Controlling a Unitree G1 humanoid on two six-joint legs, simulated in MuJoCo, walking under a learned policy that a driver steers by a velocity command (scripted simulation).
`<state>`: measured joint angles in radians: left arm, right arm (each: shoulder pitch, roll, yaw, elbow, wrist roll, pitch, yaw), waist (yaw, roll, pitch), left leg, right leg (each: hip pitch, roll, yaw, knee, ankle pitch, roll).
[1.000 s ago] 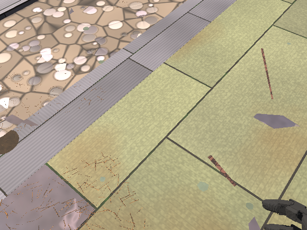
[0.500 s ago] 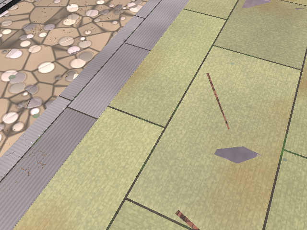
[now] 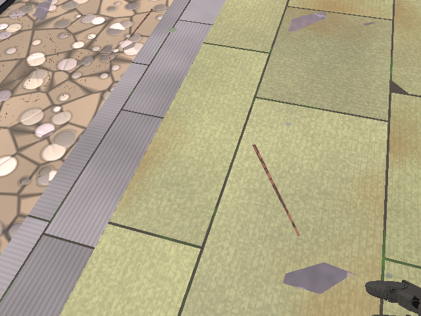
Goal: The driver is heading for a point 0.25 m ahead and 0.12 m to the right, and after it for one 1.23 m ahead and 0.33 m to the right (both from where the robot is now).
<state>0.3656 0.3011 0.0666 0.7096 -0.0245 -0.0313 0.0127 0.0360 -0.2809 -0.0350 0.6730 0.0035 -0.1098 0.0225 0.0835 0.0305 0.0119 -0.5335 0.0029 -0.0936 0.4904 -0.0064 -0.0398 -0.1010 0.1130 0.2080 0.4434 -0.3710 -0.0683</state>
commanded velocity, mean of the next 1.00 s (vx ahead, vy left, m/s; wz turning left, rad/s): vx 0.50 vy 0.00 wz -0.54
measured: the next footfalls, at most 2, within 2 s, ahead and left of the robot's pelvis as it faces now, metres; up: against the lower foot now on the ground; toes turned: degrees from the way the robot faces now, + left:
left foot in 0.04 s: +0.19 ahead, +0.13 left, +0.00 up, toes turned -6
right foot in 0.56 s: +0.42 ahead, -0.18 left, +0.00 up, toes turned -22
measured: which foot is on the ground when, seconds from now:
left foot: up 0.00-0.02, down 0.04-0.56, up 0.58-1.00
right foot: down 0.00-0.06, up 0.08-0.54, down 0.56-1.00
